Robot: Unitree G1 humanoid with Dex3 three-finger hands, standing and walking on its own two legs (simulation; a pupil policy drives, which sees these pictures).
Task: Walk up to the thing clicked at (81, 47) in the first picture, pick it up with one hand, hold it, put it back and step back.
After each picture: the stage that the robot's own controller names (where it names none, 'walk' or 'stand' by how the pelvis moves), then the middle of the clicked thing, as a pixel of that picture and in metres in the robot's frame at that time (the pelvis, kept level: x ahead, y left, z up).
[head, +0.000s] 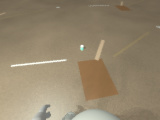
stand; (82, 47) +1.43 +0.21 -0.72
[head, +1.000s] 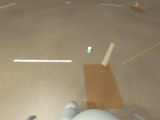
walk; (89, 49) +1.31 +0.09 -0.69
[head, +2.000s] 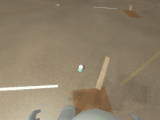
walk; (80, 68) +0.81 +0.10 -0.70
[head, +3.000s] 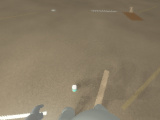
walk; (74, 88) +0.46 +0.15 -0.71
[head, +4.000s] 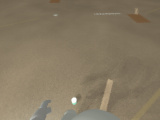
stand; (74, 101) +0.31 +0.16 -0.71
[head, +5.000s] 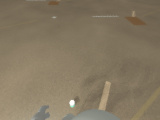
stand; (72, 103) +0.29 +0.18 -0.72
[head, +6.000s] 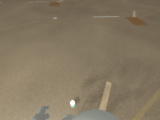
stand; (72, 103) +0.29 +0.18 -0.73
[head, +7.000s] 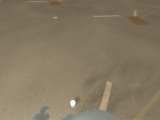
stand; (73, 103) +0.29 +0.17 -0.73
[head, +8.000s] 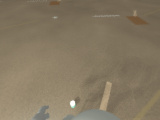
stand; (72, 104) +0.28 +0.17 -0.73
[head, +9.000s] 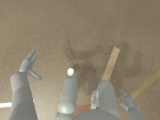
go down; (70, 72) +0.37 +0.15 -0.43
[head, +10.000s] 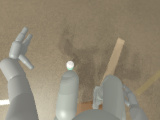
go down; (70, 65) +0.39 +0.16 -0.33
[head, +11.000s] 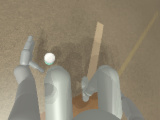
close in; (49, 59) +0.39 +0.19 -0.24
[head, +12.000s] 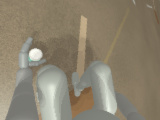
close; (34, 56) +0.39 +0.21 -0.23
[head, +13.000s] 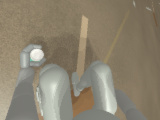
lift; (35, 56) +0.38 +0.20 -0.23
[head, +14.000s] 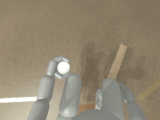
lift; (63, 70) +0.31 +0.19 -0.05
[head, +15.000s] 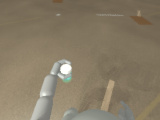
hold; (66, 73) +0.32 +0.17 +0.04
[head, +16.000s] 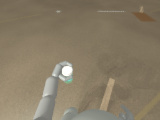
hold; (67, 75) +0.31 +0.16 +0.01
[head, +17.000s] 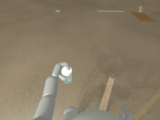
crouch; (67, 75) +0.32 +0.17 +0.00
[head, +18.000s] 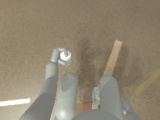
crouch; (65, 58) +0.41 +0.16 -0.09
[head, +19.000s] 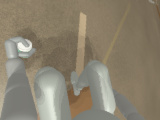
lower; (24, 49) +0.44 +0.24 -0.23
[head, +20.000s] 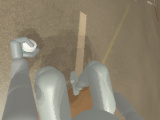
lower; (28, 49) +0.43 +0.23 -0.24
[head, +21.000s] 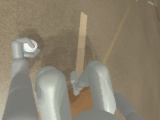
lower; (29, 49) +0.43 +0.23 -0.24
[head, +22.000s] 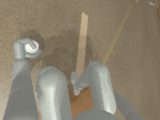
lower; (31, 49) +0.42 +0.22 -0.24
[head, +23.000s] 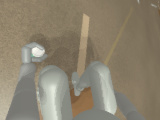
open; (36, 53) +0.41 +0.20 -0.24
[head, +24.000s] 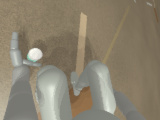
withdraw; (34, 55) +0.40 +0.20 -0.23
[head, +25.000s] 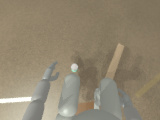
walk; (74, 68) +0.41 +0.14 -0.39
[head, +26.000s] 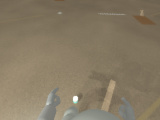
stand; (75, 99) +0.33 +0.12 -0.66
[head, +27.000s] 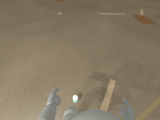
stand; (75, 99) +0.34 +0.13 -0.66
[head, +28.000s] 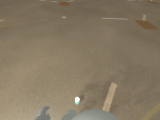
stand; (77, 100) +0.35 +0.11 -0.71
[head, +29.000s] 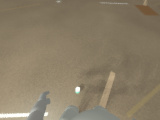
walk; (77, 90) +0.37 +0.09 -0.70
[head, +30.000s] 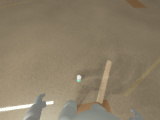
walk; (78, 78) +0.53 +0.10 -0.70
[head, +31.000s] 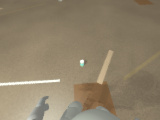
walk; (82, 63) +0.83 +0.17 -0.69
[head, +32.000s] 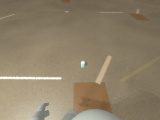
stand; (82, 64) +0.99 +0.14 -0.71
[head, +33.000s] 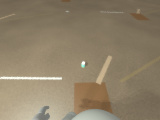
stand; (83, 64) +0.99 +0.13 -0.72
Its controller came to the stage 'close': yes
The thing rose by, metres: 0.73
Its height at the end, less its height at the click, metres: +0.00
